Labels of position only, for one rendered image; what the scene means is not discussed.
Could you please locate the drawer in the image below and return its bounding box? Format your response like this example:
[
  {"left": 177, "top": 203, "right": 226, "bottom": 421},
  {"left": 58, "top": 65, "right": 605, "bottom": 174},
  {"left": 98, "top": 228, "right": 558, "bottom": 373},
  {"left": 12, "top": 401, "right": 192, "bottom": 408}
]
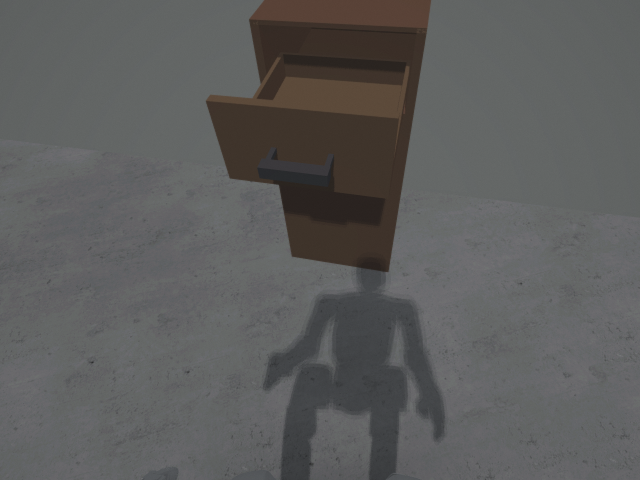
[{"left": 206, "top": 52, "right": 411, "bottom": 199}]

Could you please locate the cabinet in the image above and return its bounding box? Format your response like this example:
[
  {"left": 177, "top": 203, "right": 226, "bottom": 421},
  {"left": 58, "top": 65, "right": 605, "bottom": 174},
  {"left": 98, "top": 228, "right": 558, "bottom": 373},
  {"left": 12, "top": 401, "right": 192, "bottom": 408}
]
[{"left": 249, "top": 0, "right": 431, "bottom": 272}]

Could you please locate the handle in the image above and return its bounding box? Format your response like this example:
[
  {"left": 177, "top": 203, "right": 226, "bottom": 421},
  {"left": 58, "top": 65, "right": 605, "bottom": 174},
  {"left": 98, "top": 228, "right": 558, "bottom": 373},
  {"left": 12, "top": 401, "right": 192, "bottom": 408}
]
[{"left": 257, "top": 147, "right": 334, "bottom": 187}]

